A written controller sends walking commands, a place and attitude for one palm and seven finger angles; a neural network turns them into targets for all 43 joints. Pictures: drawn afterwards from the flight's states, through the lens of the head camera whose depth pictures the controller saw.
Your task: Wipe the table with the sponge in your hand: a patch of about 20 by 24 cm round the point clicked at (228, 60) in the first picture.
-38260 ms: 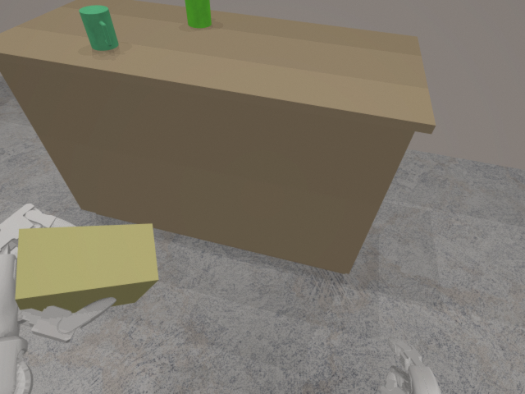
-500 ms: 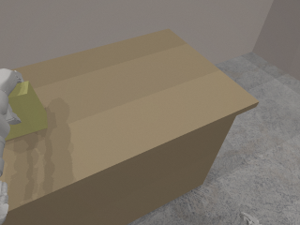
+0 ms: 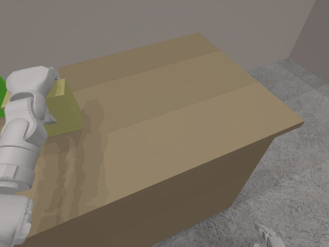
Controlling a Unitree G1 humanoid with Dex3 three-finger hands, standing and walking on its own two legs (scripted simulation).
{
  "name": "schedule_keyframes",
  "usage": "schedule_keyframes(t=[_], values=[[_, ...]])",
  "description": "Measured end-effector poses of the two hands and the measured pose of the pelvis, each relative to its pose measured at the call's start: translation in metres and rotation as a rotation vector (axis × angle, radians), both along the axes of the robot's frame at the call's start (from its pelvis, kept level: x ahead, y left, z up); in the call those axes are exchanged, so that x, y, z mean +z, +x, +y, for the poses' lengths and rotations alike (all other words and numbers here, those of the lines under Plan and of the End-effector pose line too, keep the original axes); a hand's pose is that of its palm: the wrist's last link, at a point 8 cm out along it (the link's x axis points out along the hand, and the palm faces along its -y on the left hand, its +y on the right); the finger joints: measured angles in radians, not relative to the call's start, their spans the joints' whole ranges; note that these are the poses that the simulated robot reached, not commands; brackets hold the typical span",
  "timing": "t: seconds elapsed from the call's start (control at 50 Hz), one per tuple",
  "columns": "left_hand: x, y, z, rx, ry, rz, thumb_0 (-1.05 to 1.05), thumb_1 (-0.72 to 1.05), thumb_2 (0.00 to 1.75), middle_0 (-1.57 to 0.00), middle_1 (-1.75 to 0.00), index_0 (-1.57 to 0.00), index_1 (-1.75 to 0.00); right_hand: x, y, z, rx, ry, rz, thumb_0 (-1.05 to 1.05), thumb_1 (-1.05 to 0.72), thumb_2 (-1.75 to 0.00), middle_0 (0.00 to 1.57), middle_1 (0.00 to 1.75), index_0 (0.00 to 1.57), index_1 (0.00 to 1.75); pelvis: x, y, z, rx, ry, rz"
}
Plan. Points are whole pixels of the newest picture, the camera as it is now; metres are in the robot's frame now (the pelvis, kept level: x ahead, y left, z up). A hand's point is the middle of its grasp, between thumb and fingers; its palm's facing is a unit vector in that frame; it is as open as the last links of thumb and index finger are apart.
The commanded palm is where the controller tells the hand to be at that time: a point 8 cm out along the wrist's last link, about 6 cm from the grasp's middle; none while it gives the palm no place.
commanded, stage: slide across to the middle lane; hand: left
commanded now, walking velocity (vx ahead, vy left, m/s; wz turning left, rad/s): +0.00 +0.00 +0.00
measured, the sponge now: (51, 116) +0.38 +0.34 +0.11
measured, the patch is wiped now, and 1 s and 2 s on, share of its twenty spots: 0.40 0.50 0.55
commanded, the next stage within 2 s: wipe back along the middle lane in 0.22 s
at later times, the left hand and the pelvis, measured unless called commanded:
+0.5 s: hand (62, 102) +0.39 +0.28 +0.16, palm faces +0.03 -0.02 -1.00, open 10.2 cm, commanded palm +0.35 +0.27 +0.21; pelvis +0.01 -0.01 +0.00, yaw +0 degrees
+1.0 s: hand (68, 119) +0.33 +0.25 +0.16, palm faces +0.08 -0.02 -1.00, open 10.2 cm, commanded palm +0.30 +0.24 +0.19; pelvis +0.00 -0.03 +0.00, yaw -1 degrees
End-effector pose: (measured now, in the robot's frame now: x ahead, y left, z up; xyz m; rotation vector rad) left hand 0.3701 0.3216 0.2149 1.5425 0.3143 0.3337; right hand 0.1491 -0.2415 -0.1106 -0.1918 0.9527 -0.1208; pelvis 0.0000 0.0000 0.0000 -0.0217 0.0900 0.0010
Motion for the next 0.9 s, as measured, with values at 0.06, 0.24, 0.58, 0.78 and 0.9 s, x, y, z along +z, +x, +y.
schedule_keyframes(t=[0.06, 0.24, 0.58, 0.78, 0.9], values=[[-0.001, 0.003, -0.01, -0.008, -0.009, -0.006, 0.0, -0.52, 1.06, -0.71, -1.34, -0.72, -1.35, 0.005, 0.021, 0.01, 0.033, 0.021, -0.05, 0.01, -0.91, -0.9, 0.2, 0.3, 0.2, 0.3, 0.001, 0.003, 0.002, 0.002, 0.0, -0.001], [-0.002, 0.0, -0.028, 0.005, -0.014, -0.024, 0.0, -0.52, 1.06, -0.71, -1.34, -0.72, -1.35, 0.017, 0.066, 0.032, 0.118, 0.062, -0.14, 0.01, -0.9, -0.9, 0.2, 0.3, 0.2, 0.3, 0.001, 0.01, 0.004, 0.01, 0.003, -0.004], [-0.002, -0.012, -0.049, 0.01, -0.018, -0.019, -0.01, -0.51, 1.06, -0.7, -1.35, -0.71, -1.36, 0.015, 0.054, 0.016, 0.108, 0.057, -0.118, 0.01, -0.9, -0.9, 0.2, 0.3, 0.2, 0.3, 0.002, 0.01, -0.009, -0.001, 0.009, -0.029], [-0.003, -0.037, -0.067, 0.0, -0.017, -0.05, -0.01, -0.5, 1.06, -0.69, -1.36, -0.71, -1.36, 0.012, 0.043, -0.001, 0.083, 0.062, -0.123, 0.01, -0.91, -0.9, 0.2, 0.3, 0.2, 0.3, 0.001, 0.003, -0.018, -0.008, 0.015, -0.054], [-0.003, -0.049, -0.075, 0.019, -0.016, -0.058, -0.01, -0.5, 1.06, -0.69, -1.36, -0.7, -1.37, 0.017, 0.048, -0.004, 0.084, 0.076, -0.164, 0.01, -0.91, -0.9, 0.2, 0.3, 0.2, 0.3, 0.001, -0.002, -0.026, -0.011, 0.02, -0.066]])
